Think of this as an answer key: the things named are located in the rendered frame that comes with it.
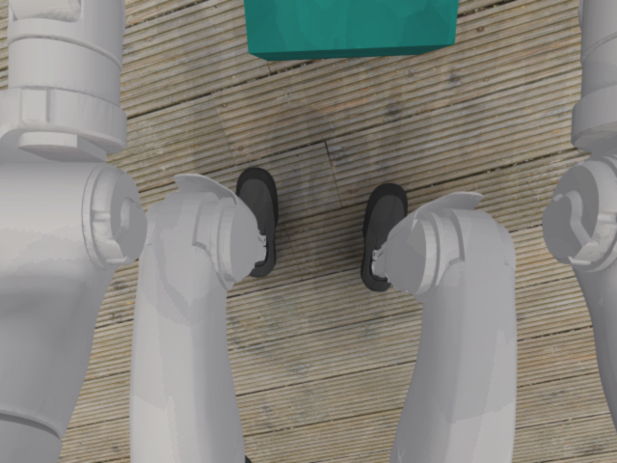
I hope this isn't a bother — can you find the robot right forearm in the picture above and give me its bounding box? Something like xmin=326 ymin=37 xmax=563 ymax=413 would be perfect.
xmin=571 ymin=0 xmax=617 ymax=157

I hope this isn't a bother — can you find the robot right upper arm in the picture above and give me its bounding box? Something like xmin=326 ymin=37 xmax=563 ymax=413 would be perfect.
xmin=542 ymin=154 xmax=617 ymax=432

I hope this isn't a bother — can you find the robot left forearm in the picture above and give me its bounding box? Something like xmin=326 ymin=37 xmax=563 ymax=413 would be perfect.
xmin=0 ymin=0 xmax=127 ymax=165

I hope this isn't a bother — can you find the carton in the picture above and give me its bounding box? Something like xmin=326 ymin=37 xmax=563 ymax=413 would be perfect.
xmin=244 ymin=0 xmax=459 ymax=61

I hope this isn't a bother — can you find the right robot shin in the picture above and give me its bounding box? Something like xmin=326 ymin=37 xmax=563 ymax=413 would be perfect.
xmin=372 ymin=191 xmax=516 ymax=292

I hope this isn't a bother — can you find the robot left upper arm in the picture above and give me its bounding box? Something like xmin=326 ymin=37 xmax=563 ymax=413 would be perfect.
xmin=0 ymin=161 xmax=148 ymax=463

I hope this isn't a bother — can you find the right robot thigh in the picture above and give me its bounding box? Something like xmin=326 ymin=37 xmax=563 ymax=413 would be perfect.
xmin=389 ymin=208 xmax=518 ymax=463

